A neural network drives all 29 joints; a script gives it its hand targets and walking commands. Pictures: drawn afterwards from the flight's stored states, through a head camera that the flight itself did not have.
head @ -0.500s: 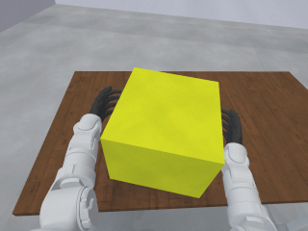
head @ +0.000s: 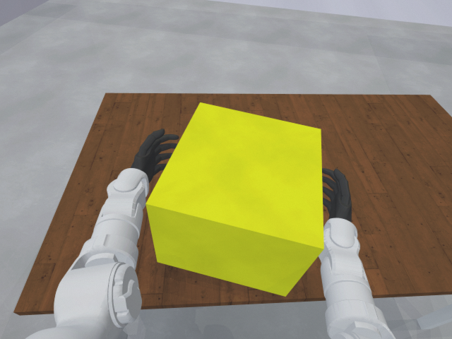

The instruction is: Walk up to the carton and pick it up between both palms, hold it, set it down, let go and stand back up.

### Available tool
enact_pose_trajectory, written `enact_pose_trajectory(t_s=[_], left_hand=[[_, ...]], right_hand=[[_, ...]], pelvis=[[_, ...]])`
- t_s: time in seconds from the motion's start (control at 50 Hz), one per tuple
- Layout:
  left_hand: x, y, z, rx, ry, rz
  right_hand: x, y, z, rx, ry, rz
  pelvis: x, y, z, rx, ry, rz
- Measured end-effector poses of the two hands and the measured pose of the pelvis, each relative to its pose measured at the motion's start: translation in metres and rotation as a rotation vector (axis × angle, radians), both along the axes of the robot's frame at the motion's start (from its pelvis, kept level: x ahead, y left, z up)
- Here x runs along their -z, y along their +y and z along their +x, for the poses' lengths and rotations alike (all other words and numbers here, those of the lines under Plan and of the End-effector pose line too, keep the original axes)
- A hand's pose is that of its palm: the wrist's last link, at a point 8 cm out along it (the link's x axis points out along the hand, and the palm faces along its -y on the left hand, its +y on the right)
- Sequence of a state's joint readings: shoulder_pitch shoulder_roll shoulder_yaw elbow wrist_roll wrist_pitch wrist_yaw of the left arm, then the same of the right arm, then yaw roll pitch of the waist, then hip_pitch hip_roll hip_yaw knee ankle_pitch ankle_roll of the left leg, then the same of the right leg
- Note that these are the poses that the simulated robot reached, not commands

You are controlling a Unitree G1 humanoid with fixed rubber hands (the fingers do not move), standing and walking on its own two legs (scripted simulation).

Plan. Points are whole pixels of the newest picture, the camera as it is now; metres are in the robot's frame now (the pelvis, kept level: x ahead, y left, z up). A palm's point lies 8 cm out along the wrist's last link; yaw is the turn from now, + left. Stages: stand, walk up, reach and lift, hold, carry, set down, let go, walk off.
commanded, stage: set down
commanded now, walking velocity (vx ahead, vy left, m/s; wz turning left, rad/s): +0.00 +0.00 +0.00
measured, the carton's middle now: (240, 194) +0.42 -0.01 +0.00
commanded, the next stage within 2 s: none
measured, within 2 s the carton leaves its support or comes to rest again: rests again in 0.82 s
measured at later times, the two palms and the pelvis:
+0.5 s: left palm (148, 175) +0.42 +0.18 +0.05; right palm (331, 221) +0.34 -0.18 +0.03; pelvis +0.01 +0.00 +0.00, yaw +0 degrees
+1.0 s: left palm (145, 183) +0.42 +0.18 +0.04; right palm (328, 225) +0.34 -0.18 +0.02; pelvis +0.00 +0.00 +0.00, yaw +0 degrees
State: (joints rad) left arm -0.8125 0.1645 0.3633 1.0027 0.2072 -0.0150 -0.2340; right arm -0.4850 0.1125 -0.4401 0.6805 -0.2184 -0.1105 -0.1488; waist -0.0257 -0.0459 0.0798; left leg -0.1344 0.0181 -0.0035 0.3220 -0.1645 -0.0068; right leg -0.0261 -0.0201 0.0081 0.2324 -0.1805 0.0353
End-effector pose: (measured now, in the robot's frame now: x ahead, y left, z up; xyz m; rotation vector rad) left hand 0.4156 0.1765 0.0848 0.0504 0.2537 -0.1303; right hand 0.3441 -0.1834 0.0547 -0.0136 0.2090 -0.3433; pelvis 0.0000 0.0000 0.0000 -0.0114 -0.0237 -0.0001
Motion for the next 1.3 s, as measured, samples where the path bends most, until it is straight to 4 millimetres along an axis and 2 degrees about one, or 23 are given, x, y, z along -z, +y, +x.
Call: enact_pose_trajectory(t_s=[0.36,0.84,1.14,1.3], left_hand=[[0.025,0.0,0.007,0.019,0.032,0.009],[0.04,0.004,0.006,0.027,-0.001,0.015],[0.058,0.01,0.004,0.03,0.019,0.021],[0.058,0.009,0.004,0.034,0.024,0.024]], right_hand=[[0.025,0.001,-0.001,0.014,0.035,-0.013],[0.033,0.005,-0.002,0.02,-0.008,-0.024],[0.037,0.009,-0.002,0.021,-0.031,-0.038],[0.038,0.009,-0.002,0.024,-0.035,-0.037]], pelvis=[[0.0,0.0,0.005,0.001,0.04,0.0],[0.0,0.001,0.005,0.002,0.074,0.0],[0.0,0.002,0.003,0.002,0.113,-0.002],[0.0,0.003,0.001,0.002,0.125,-0.002]])
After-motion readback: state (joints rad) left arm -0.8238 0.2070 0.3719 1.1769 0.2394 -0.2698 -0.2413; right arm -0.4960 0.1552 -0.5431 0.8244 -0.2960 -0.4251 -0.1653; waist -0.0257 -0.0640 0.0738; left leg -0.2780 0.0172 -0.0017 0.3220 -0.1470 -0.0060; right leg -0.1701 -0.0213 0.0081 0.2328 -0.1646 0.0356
